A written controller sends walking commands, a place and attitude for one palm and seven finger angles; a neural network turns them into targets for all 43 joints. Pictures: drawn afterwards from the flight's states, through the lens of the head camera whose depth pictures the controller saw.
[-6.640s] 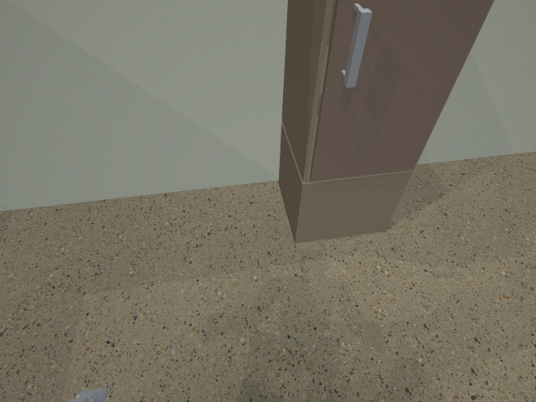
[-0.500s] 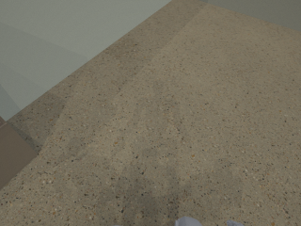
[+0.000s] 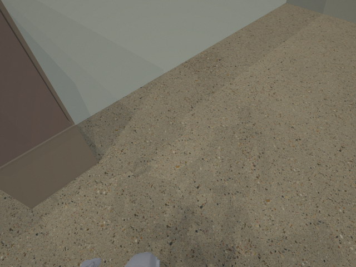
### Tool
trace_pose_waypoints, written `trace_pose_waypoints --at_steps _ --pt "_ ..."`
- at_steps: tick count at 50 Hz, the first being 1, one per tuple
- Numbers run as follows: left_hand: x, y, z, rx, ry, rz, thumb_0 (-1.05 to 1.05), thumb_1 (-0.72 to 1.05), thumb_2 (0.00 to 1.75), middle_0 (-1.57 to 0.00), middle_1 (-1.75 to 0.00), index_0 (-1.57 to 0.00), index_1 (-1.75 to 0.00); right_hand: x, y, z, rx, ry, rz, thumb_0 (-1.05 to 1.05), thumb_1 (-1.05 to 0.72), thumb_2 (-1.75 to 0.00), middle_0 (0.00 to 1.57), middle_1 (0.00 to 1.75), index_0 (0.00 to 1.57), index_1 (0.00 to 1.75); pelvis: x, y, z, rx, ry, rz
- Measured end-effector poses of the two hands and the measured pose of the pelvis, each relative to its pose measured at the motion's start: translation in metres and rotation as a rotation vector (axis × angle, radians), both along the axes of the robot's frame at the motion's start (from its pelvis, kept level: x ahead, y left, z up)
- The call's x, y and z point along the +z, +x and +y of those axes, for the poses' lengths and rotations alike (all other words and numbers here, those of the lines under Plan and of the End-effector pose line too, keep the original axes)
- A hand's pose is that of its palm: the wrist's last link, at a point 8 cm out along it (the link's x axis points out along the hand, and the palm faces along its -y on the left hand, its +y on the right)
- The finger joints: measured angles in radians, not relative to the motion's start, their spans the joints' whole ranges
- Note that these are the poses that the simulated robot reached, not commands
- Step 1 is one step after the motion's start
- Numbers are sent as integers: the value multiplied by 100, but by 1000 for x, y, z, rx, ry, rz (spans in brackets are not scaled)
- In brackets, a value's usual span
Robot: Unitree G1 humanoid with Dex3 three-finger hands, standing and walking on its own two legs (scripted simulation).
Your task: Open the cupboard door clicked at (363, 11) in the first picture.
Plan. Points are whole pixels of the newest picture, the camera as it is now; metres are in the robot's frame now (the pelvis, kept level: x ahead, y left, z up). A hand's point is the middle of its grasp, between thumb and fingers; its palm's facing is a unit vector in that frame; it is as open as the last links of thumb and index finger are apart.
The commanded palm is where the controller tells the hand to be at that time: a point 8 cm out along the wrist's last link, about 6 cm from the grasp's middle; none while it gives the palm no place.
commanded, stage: turn to face it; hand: left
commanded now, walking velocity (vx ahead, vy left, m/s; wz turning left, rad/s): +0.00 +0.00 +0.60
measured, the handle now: out of the picture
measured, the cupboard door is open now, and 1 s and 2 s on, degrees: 0 0 0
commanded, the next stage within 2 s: take the last steps up to it in 1.20 s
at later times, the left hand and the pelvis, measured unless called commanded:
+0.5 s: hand out of the picture +0.05 +0.29 -0.16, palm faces +0.31 -0.92 -0.25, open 7.4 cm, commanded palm none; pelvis +0.00 +0.05 +0.00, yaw +17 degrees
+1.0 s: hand out of the picture -0.07 +0.23 -0.16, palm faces +0.57 -0.78 -0.26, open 7.4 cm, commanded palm none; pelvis +0.00 +0.03 +0.00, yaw +35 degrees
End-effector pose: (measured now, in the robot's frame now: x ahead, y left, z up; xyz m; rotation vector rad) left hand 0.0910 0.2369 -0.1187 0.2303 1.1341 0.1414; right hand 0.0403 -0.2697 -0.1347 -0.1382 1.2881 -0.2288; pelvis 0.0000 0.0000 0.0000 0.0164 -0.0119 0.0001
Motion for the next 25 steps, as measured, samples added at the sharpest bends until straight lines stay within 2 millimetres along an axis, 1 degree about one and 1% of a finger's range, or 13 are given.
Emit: trace_pose_waypoints --at_steps 4,9,10,12,15,18,22,25 --pt "-12 -29 21 73 -17 42 1 90 90 -20 -30 -20 -30 4 25 14 87 -24 7 1 -90 -90 20 30 20 30 -3 -1 13 56 -3 8" --pt "-40 -70 62 181 -34 111 1 90 90 -20 -30 -20 -30 6 69 46 206 -73 -66 1 -90 -90 20 30 20 30 -18 -2 39 119 -16 23" --pt "-43 -77 69 196 -30 133 1 90 90 -20 -30 -20 -30 9 76 52 223 -77 -84 1 -90 -90 20 30 20 30 -18 -3 42 123 -17 23" --pt "-42 -86 81 227 -24 166 1 90 90 -20 -30 -20 -30 15 84 64 246 -85 -111 1 -90 -90 20 30 20 30 -15 -4 47 139 -30 25" --pt "-33 -89 92 260 -23 155 1 90 90 -20 -30 -20 -30 23 90 78 281 -87 -114 0 -90 -90 20 30 20 30 -6 -3 53 175 -44 28" --pt "-23 -85 98 283 -21 110 1 90 90 -19 -30 -20 -30 25 93 90 312 -74 -103 0 -90 -90 20 30 20 30 0 -3 57 208 -51 28" --pt "-13 -74 100 312 -13 44 1 90 90 -19 -30 -20 -30 22 95 99 343 -50 -87 0 -90 -90 21 30 20 30 3 -1 58 257 -51 25" --pt "-7 -64 97 328 -6 -4 1 90 90 -19 -30 -20 -30 18 95 99 360 -33 -73 0 -90 -90 21 30 20 30 3 0 54 295 -47 22"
